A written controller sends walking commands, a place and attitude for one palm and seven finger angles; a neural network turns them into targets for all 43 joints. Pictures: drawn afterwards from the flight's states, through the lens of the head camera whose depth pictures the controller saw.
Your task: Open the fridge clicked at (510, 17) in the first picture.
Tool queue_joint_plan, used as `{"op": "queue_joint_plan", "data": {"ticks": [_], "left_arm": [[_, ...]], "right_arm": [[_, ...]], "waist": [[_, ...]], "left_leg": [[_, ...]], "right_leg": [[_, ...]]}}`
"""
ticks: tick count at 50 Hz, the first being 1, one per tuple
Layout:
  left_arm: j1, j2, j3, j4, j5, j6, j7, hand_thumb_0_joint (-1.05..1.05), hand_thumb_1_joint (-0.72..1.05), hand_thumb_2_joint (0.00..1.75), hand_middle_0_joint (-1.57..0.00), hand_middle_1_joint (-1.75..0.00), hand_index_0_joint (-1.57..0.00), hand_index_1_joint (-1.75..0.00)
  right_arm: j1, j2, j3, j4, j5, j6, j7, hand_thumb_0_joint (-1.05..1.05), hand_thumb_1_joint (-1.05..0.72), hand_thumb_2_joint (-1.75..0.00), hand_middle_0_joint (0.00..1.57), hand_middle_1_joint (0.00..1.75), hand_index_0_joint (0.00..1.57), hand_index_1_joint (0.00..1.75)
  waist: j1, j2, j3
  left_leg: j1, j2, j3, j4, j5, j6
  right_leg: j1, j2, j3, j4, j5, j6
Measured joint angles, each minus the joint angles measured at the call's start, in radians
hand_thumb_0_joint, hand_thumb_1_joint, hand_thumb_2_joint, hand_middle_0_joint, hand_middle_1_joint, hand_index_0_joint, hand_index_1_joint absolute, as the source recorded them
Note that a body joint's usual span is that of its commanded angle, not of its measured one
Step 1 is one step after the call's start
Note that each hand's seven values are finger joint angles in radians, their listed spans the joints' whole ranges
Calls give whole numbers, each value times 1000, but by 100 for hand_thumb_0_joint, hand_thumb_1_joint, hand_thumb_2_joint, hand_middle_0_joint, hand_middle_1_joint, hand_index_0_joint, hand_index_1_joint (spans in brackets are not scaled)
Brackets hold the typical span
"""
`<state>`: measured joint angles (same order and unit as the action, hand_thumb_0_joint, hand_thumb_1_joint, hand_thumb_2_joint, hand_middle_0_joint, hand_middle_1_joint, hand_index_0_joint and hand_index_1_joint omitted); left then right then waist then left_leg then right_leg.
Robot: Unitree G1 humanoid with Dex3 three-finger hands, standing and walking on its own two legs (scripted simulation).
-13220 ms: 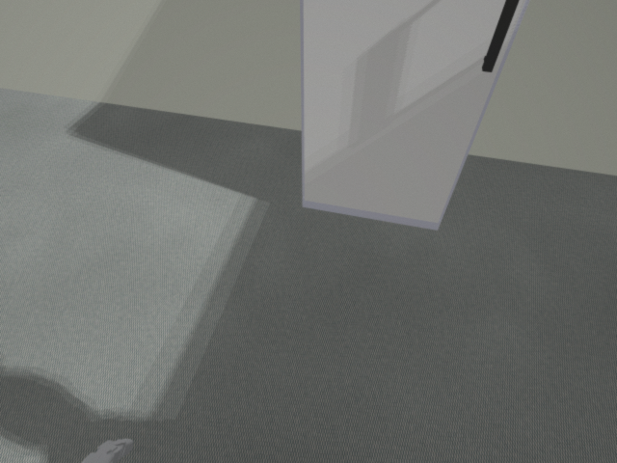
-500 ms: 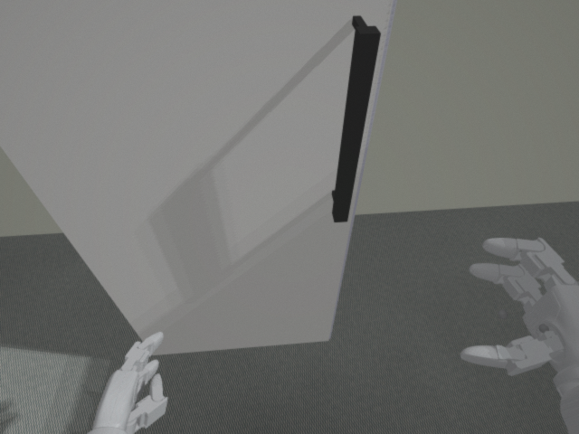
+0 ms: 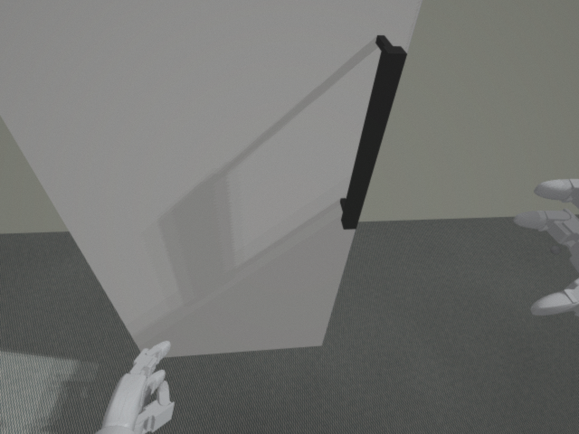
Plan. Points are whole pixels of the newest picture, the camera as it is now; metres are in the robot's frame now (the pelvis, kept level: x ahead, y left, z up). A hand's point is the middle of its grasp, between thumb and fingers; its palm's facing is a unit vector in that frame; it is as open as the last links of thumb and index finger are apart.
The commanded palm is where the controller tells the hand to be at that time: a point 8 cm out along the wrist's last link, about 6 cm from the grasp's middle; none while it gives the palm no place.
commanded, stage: raise the hand to about handle height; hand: right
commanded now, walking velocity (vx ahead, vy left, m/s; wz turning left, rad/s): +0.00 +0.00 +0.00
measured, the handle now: (363, 146) +0.51 -0.11 +0.16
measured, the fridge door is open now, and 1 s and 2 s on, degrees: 0 0 0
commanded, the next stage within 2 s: move the hooked fingers beside the handle in 0.44 s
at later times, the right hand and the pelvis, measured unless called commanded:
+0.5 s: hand (546, 258) +0.28 -0.28 +0.18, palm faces +0.02 +0.99 -0.10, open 13.9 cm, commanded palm +0.24 -0.32 +0.18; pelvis -0.01 +0.00 +0.00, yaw +1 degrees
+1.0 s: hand (500, 224) +0.33 -0.25 +0.17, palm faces -0.03 +1.00 -0.07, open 13.9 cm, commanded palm +0.30 -0.29 +0.18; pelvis +0.00 -0.01 +0.00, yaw +1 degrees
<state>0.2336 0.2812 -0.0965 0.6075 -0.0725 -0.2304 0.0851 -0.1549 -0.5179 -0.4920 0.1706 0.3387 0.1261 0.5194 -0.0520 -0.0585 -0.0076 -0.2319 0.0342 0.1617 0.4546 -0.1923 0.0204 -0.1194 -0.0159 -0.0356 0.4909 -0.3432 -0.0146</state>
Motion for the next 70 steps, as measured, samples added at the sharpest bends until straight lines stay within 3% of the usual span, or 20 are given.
{"op": "queue_joint_plan", "data": {"ticks": [6,14,30,35,44,51,70], "left_arm": [[-5,22,17,-14,-9,17,-11,1,91,90,-20,-30,-20,-30],[0,15,28,-24,-6,8,1,1,91,90,-20,-30,-20,-30],[-3,-7,1,-16,-4,4,1,1,91,90,-20,-30,-20,-30],[-4,-7,0,-5,-5,4,7,1,91,90,-20,-30,-20,-30],[-3,-11,4,-7,-3,12,9,1,91,90,-20,-30,-20,-30],[6,-13,10,-11,0,27,4,1,91,90,-20,-30,-20,-30],[7,-7,21,11,-4,57,13,1,91,90,-20,-30,-20,-30]], "right_arm": [[7,-3,-5,28,11,21,20,-1,50,-30,30,120,30,120],[52,48,2,-48,-5,2,-30,-1,50,-30,30,120,30,120],[24,29,17,-18,-8,11,-15,-1,50,-30,30,120,30,120],[-24,45,50,18,-19,8,-28,-1,50,-30,30,120,30,120],[-96,71,102,47,-47,6,-69,-1,50,-30,30,120,30,120],[-132,79,110,72,-65,18,-103,-1,50,-30,30,120,30,120],[-248,99,155,197,-87,-3,-141,-1,50,-30,30,120,30,120]], "waist": [[11,0,-2],[12,11,6],[-1,2,4],[-6,7,4],[12,16,1],[26,18,-2],[33,19,-8]], "left_leg": [[-27,-5,-12,21,-5,4],[-11,-10,-17,18,-3,6],[0,2,-13,2,7,-2],[-1,7,-10,1,8,-6],[-8,11,-19,-5,13,-11],[-21,11,-29,-8,15,-12],[-42,10,-26,-2,11,-8]], "right_leg": [[-18,-5,-13,15,-5,4],[0,-9,-17,12,-6,5],[6,4,-11,-2,5,-4],[1,8,-7,0,5,-7],[2,15,-15,-15,11,-12],[-3,17,-25,-29,15,-12],[-21,15,-21,-30,17,-8]]}}
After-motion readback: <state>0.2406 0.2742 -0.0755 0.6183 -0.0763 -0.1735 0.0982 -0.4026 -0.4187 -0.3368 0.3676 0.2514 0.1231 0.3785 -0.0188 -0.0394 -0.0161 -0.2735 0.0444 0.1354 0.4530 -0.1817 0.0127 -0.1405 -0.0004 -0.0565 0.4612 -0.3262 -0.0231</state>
